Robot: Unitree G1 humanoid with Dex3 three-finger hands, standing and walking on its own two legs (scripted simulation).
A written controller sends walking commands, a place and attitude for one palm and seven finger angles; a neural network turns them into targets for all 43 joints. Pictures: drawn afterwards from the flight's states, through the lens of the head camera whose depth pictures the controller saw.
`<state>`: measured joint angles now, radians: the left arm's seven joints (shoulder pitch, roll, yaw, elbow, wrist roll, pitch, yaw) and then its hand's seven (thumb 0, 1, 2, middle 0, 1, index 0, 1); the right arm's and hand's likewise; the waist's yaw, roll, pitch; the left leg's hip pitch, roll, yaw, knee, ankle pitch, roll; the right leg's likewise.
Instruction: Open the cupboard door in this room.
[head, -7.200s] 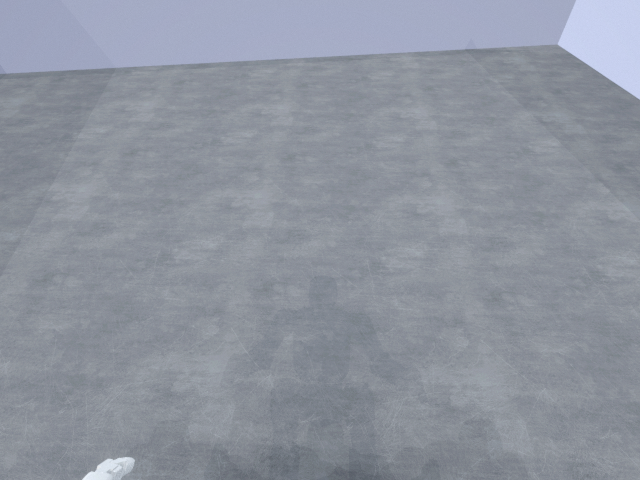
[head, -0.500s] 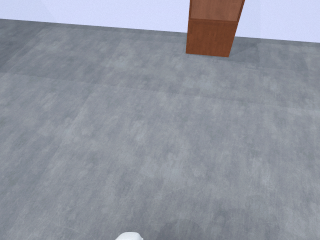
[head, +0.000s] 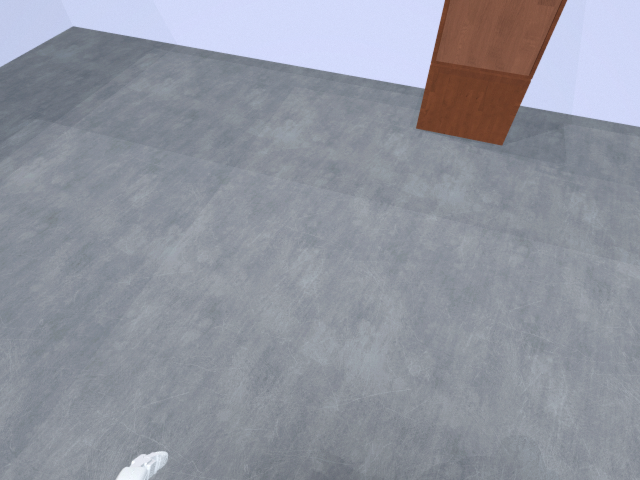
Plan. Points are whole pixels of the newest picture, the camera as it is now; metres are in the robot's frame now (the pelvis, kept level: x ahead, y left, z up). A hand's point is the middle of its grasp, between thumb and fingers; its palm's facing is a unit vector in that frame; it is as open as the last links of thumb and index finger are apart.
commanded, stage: turn or walk to find it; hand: left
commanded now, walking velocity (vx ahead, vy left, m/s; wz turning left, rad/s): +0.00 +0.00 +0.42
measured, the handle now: out of the picture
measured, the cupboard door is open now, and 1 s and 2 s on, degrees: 0 0 0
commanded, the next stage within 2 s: none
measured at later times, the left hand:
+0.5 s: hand out of the picture -0.04 +0.17 -0.16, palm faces +0.29 -0.92 -0.25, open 7.4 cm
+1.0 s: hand out of the picture -0.04 +0.25 -0.16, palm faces +0.46 -0.85 -0.26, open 7.4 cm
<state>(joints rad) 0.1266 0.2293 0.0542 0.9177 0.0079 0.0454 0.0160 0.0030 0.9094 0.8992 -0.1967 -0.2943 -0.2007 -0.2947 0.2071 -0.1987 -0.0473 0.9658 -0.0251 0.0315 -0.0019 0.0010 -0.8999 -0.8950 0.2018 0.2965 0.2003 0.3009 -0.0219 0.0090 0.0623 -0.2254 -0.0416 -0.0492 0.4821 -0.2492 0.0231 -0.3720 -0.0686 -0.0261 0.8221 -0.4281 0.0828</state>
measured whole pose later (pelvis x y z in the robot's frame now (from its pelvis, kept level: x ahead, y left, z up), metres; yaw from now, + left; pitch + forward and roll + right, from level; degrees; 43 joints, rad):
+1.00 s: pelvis -0.04 +0.01 +0.00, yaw +26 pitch +0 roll +0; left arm 0.15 0.24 0.06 0.95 0.01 0.06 0.02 0.00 0.91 0.90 -0.20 -0.29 -0.20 -0.29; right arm 0.23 -0.18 -0.04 0.97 -0.02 0.02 -0.01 0.00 -0.90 -0.89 0.20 0.30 0.20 0.30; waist -0.01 -0.01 0.05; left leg -0.20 -0.07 -0.03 0.43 -0.22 0.06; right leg -0.43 -0.08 -0.01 0.99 -0.40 0.10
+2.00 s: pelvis -0.09 -0.04 +0.00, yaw +53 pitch -1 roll -1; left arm 0.22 0.25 0.07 0.99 0.02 0.06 0.01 0.01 0.91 0.90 -0.20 -0.29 -0.20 -0.29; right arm 0.14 -0.18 -0.03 0.96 -0.01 0.02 -0.01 0.00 -0.90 -0.90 0.20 0.30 0.20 0.30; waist 0.04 -0.03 0.06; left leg -0.19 -0.03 0.02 0.45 -0.24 0.06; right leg -0.46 -0.11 -0.04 1.08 -0.39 0.08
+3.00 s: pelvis -0.13 -0.11 +0.00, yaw +78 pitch -1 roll -1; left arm 0.24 0.26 0.07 1.01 0.02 0.07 0.01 0.01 0.91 0.90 -0.20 -0.29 -0.20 -0.29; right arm 0.13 -0.20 -0.03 0.95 -0.02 0.02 -0.01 0.00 -0.90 -0.90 0.20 0.30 0.20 0.30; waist 0.04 -0.03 0.07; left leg -0.21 -0.01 0.02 0.50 -0.27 0.05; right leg -0.45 -0.10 -0.07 1.09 -0.42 0.07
